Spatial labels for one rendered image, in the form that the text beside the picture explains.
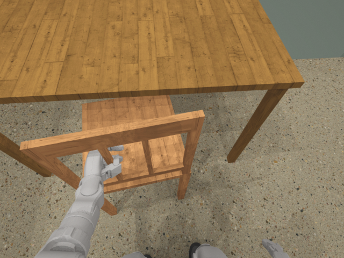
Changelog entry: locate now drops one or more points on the robot right thigh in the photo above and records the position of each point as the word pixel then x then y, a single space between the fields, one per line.
pixel 209 252

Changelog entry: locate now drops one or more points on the chair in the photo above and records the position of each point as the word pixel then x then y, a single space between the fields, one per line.
pixel 147 128

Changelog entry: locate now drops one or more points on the robot left hand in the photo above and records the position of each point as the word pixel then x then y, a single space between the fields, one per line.
pixel 96 165

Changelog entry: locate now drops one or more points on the robot right hand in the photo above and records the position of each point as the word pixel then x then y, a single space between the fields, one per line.
pixel 274 249

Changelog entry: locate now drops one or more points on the right robot foot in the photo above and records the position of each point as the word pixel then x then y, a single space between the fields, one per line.
pixel 193 248

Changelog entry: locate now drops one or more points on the robot left forearm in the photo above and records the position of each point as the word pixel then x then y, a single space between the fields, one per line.
pixel 79 223

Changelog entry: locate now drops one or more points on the table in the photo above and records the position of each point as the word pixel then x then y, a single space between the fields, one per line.
pixel 62 50

